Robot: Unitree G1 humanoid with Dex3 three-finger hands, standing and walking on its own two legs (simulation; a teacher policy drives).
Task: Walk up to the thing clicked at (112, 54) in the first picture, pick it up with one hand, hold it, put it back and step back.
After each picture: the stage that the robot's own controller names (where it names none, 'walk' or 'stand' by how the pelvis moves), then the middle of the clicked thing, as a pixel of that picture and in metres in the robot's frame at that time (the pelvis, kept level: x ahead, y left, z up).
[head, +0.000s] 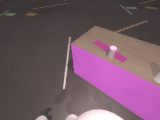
stand; (111, 52) +0.68 -0.20 -0.05
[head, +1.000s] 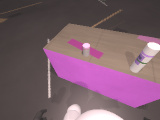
walk; (86, 50) +0.62 +0.08 -0.02
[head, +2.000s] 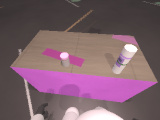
stand; (65, 59) +0.47 +0.22 -0.02
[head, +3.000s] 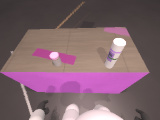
stand; (56, 59) +0.45 +0.30 -0.02
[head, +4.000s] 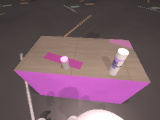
stand; (65, 63) +0.48 +0.25 -0.05
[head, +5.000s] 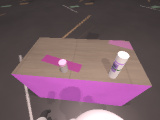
stand; (63, 66) +0.45 +0.25 -0.05
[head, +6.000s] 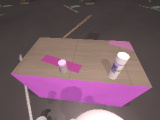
stand; (63, 66) +0.45 +0.25 -0.06
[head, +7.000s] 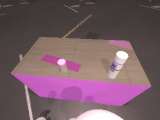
stand; (62, 65) +0.46 +0.26 -0.05
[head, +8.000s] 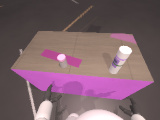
rise first; (62, 61) +0.47 +0.26 -0.05
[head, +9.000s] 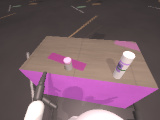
go down; (68, 64) +0.47 +0.24 -0.05
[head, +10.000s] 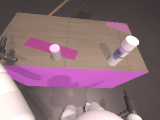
go down; (56, 53) +0.48 +0.22 -0.01
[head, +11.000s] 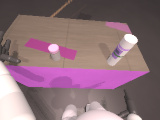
approach; (55, 52) +0.48 +0.23 +0.01
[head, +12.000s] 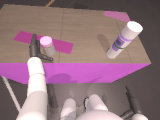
close in; (48, 46) +0.49 +0.24 +0.04
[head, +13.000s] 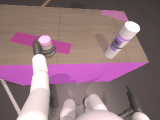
lift; (47, 46) +0.50 +0.23 +0.04
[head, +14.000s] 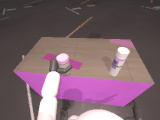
lift; (64, 64) +0.33 +0.18 +0.14
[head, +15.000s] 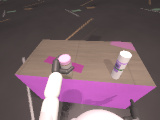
hold; (66, 64) +0.33 +0.17 +0.14
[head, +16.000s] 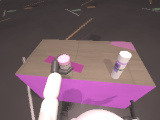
hold; (65, 65) +0.33 +0.17 +0.14
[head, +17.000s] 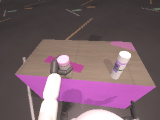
hold; (64, 65) +0.33 +0.17 +0.14
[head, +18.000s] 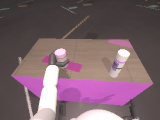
crouch; (61, 58) +0.39 +0.20 +0.13
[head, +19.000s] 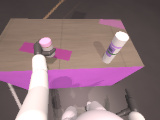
lower; (48, 48) +0.49 +0.24 +0.06
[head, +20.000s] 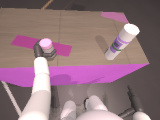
lower; (48, 48) +0.49 +0.23 +0.04
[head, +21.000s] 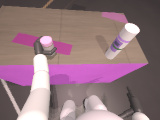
lower; (48, 46) +0.50 +0.23 +0.04
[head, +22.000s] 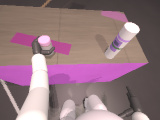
lower; (46, 46) +0.50 +0.23 +0.04
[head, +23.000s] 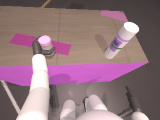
lower; (47, 46) +0.50 +0.23 +0.04
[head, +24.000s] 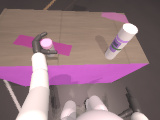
open; (48, 48) +0.50 +0.23 +0.03
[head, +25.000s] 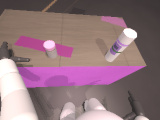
sink last; (51, 50) +0.49 +0.23 +0.02
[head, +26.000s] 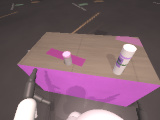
stand; (67, 58) +0.50 +0.24 -0.01
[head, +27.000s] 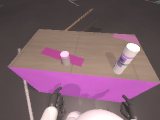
stand; (65, 58) +0.48 +0.22 +0.00
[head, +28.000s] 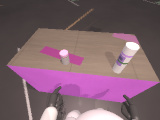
stand; (64, 57) +0.48 +0.23 +0.01
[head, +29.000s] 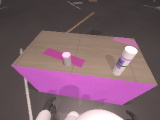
stand; (67, 59) +0.49 +0.22 -0.01
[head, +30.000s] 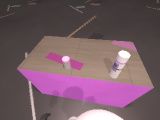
stand; (66, 63) +0.49 +0.24 -0.05
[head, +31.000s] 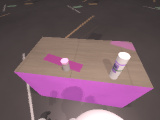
stand; (65, 64) +0.47 +0.24 -0.06
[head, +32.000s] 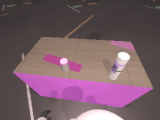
stand; (64, 65) +0.47 +0.24 -0.06
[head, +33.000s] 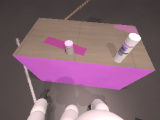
walk; (69, 47) +0.56 +0.19 -0.03
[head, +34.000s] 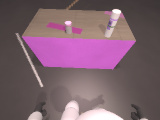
walk; (68, 27) +0.84 +0.28 -0.03
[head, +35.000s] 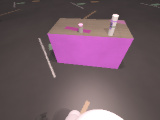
stand; (80, 28) +1.14 +0.22 -0.04
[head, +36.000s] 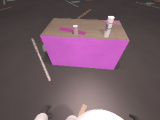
stand; (75, 29) +1.07 +0.24 -0.06
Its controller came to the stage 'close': yes
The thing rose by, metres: 0.20
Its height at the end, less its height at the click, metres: +0.00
